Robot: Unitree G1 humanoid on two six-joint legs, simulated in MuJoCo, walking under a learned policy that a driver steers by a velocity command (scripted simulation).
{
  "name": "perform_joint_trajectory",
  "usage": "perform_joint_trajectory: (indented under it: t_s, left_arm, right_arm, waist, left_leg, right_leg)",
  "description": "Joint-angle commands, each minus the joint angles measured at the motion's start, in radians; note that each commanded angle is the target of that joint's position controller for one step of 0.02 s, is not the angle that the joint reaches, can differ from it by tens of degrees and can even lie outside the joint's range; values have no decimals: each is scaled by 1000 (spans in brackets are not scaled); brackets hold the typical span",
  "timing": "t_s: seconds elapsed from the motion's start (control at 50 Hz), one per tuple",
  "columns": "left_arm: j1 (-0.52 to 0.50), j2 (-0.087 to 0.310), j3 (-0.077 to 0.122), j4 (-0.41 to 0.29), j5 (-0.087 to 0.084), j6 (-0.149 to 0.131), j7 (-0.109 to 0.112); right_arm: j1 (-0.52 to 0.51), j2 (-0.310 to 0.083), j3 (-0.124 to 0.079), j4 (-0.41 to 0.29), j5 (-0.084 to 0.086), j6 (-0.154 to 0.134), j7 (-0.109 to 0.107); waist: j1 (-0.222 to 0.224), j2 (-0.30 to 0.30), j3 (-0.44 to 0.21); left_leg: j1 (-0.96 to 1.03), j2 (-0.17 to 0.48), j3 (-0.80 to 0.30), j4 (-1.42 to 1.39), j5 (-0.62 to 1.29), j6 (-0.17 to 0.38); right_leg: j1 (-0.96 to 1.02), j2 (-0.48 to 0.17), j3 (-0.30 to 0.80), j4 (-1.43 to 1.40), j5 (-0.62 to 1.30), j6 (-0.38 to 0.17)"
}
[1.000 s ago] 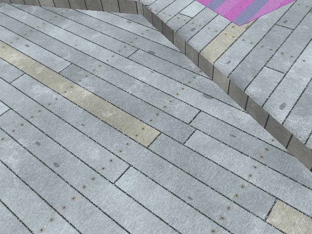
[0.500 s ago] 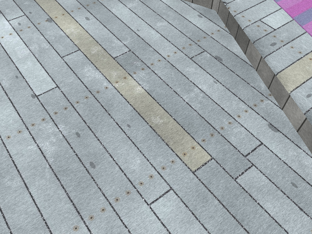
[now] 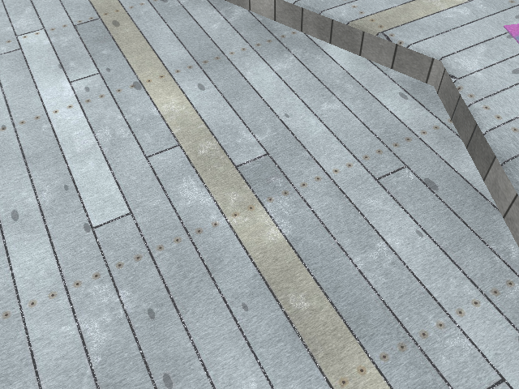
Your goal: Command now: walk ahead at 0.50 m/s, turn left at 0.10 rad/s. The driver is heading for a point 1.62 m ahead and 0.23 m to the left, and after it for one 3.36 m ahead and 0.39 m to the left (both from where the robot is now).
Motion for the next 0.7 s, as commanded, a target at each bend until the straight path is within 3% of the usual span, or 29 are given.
perform_joint_trajectory:
  t_s: [0.02, 0.1, 0.18, 0.26, 0.32, 0.34, 0.36, 0.38, 0.4, 0.42, 0.44, 0.46, 0.48, 0.5, 0.56, 0.62, 0.7]
  left_arm:
    - [40, 103, 23, -35, -1, -11, 4]
    - [66, 151, 35, -1, -14, -9, 12]
    - [122, 170, 36, 34, -24, 4, 17]
    - [187, 183, 38, 75, -30, 23, 20]
    - [181, 206, 46, 87, -30, 41, 28]
    - [161, 213, 48, 84, -30, 46, 31]
    - [157, 195, 40, 80, -24, 49, 34]
    - [160, 141, 16, 49, 3, 46, 37]
    - [299, 29, -16, 41, -6, 27, 29]
    - [231, 136, 7, 53, -26, 11, 22]
    - [130, 176, 21, 20, -47, 1, 17]
    - [77, 163, 17, 8, -40, -3, 21]
    - [54, 155, 21, 3, -22, -2, 23]
    - [75, 142, 22, 7, -19, 6, 22]
    - [94, 97, 15, 17, -15, 34, 25]
    - [-11, 83, 10, -17, -5, 38, 27]
    - [-147, 59, -1, -48, -10, 22, 12]
  right_arm:
    - [-20, -76, -24, -88, -3, -20, 3]
    - [-119, -39, -8, -117, -16, -18, 2]
    - [-256, -21, 1, -141, -7, -33, 16]
    - [-351, -35, -6, -176, 4, -42, 36]
    - [-317, -65, -19, -177, 1, -46, 46]
    - [-236, -88, -33, -155, -4, -47, 42]
    - [-90, -132, -56, -113, -7, -44, 34]
    - [98, -206, -77, -81, -18, -38, 21]
    - [120, -262, -85, -64, -18, -34, 28]
    - [121, -161, -61, -70, -6, -32, 29]
    - [55, -134, -49, -71, -5, -33, 26]
    - [-9, -126, -45, -76, -10, -33, 27]
    - [-51, -107, -40, -76, -18, -35, 30]
    - [-73, -89, -35, -76, -27, -41, 31]
    - [-78, -91, -38, -49, -14, -58, 32]
    - [-46, -118, -46, -17, -15, -56, 20]
    - [7, -142, -48, 20, -6, -45, 9]
  waist:
    - [3, -125, -41]
    - [18, -103, -1]
    - [70, -99, 20]
    - [92, -103, 45]
    - [47, -118, 20]
    - [-6, -120, -29]
    - [-75, -102, -126]
    - [-139, 13, -286]
    - [-63, 280, -399]
    - [-108, 166, -354]
    - [-99, 110, -208]
    - [-70, 31, -129]
    - [-43, 10, -76]
    - [-10, 34, -71]
    - [21, 41, -48]
    - [1, 13, -2]
    - [-50, 12, 27]
  left_leg:
    - [-224, 100, -20, -52, 63, -16]
    - [-257, 120, 15, -263, 193, -48]
    - [-187, 86, 52, -512, 411, -47]
    - [-189, 63, 49, -618, 409, -18]
    - [-114, 37, 63, -664, 303, 25]
    - [9, 8, 91, -691, 297, 47]
    - [226, 5, 97, -693, 318, 79]
    - [536, 195, -112, -649, 361, 145]
    - [822, 391, -579, -764, 112, 295]
    - [787, 371, -636, -842, -32, 263]
    - [664, 341, -492, -863, 5, 227]
    - [526, 303, -388, -884, 131, 213]
    - [420, 272, -317, -911, 240, 213]
    - [352, 246, -266, -938, 307, 208]
    - [262, 222, -166, -1004, 388, 226]
    - [261, 210, -101, -1040, 420, 223]
    - [276, 175, -18, -1047, 398, 182]
  right_leg:
    - [211, -264, 330, -255, 94, -179]
    - [173, -254, 218, -305, 219, -188]
    - [176, -217, 128, -303, 225, -147]
    - [281, -273, 149, -265, 224, -132]
    - [359, -301, 152, -176, 382, -103]
    - [354, -279, 125, -80, 537, -86]
    - [293, -230, 86, 95, 601, -60]
    - [88, -170, 44, 412, 322, -23]
    - [-293, 6, 57, 732, -367, 36]
    - [-405, -41, 164, 830, -408, 28]
    - [-457, -87, 139, 834, -318, 21]
    - [-429, -130, 109, 793, -229, 25]
    - [-397, -156, 103, 742, -176, 33]
    - [-335, -180, 111, 713, -139, 38]
    - [-294, -191, 95, 634, -92, 65]
    - [-359, -198, 90, 478, 50, 86]
    - [-314, -163, 58, 230, 247, 80]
